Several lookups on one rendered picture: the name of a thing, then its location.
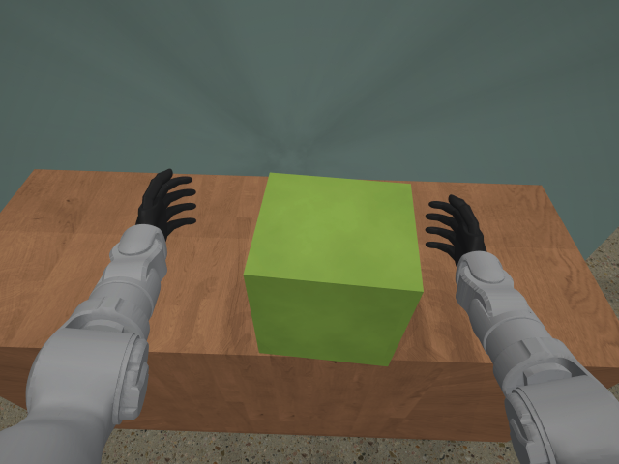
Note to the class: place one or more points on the carton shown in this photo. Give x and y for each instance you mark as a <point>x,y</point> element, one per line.
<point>334,270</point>

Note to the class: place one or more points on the pedestal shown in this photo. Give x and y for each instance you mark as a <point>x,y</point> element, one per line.
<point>205,371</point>

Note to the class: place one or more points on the robot right hand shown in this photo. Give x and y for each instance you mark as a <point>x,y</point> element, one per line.
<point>466,237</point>

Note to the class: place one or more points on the right robot upper arm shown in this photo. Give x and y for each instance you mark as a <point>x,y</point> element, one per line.
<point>566,421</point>

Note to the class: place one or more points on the left robot forearm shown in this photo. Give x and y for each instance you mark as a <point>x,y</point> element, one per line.
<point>124,299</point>

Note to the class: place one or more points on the robot left hand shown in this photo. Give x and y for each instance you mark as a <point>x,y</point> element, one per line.
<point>154,209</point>

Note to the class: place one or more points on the right robot forearm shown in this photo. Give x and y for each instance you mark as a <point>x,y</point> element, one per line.
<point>521,349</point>

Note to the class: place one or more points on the left robot upper arm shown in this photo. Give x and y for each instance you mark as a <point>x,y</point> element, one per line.
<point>87,382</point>

